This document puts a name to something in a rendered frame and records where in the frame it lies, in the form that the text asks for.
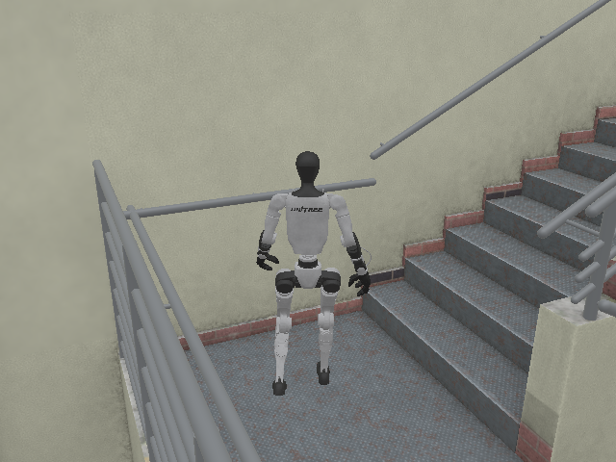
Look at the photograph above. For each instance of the stairs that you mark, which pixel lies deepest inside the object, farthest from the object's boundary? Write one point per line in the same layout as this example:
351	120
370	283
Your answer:
468	314

